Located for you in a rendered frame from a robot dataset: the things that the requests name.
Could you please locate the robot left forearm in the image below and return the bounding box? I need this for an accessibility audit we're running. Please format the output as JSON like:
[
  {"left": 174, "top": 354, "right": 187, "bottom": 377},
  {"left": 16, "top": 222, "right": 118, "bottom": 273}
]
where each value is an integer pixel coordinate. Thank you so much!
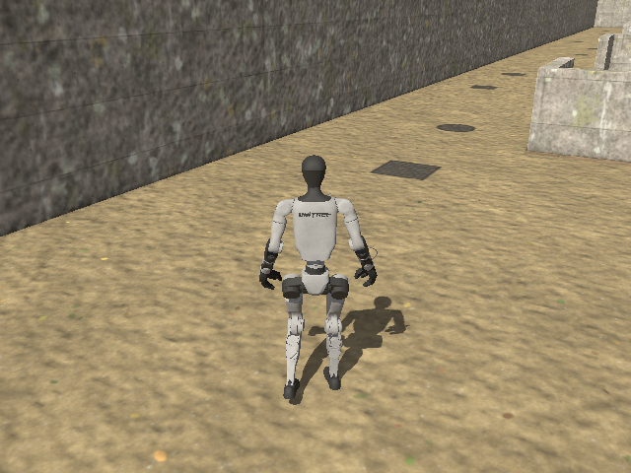
[{"left": 260, "top": 239, "right": 278, "bottom": 274}]

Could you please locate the robot right forearm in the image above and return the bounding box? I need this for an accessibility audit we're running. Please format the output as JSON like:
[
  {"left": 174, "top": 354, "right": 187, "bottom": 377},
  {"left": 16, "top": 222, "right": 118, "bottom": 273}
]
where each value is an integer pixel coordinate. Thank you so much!
[{"left": 355, "top": 236, "right": 374, "bottom": 271}]

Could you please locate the right robot upper arm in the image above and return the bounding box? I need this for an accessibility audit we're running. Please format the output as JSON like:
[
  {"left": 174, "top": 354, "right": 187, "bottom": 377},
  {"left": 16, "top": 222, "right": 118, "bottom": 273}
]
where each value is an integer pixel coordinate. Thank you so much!
[{"left": 335, "top": 198, "right": 365, "bottom": 251}]

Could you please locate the humanoid robot head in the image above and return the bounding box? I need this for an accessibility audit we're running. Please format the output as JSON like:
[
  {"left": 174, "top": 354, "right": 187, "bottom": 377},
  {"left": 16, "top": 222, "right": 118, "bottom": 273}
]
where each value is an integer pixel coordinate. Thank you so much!
[{"left": 298, "top": 155, "right": 331, "bottom": 202}]

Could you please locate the robot right hand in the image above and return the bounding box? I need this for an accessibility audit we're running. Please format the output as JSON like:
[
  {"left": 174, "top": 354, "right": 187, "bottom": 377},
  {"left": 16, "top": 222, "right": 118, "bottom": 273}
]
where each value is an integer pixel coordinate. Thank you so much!
[{"left": 354, "top": 266, "right": 378, "bottom": 287}]

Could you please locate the robot left hand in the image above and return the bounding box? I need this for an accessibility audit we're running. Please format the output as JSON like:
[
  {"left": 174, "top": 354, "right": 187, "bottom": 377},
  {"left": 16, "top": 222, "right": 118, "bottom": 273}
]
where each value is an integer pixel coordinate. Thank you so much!
[{"left": 259, "top": 270, "right": 282, "bottom": 290}]

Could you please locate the left robot shin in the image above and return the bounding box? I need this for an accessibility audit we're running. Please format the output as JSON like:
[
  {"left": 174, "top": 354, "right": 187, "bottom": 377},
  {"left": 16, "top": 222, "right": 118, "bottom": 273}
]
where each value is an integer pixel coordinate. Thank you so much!
[{"left": 286, "top": 317, "right": 302, "bottom": 386}]

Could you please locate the left robot upper arm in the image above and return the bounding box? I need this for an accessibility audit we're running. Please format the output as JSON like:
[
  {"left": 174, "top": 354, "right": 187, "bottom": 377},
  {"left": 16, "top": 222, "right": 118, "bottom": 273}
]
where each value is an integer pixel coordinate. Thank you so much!
[{"left": 268, "top": 199, "right": 294, "bottom": 253}]

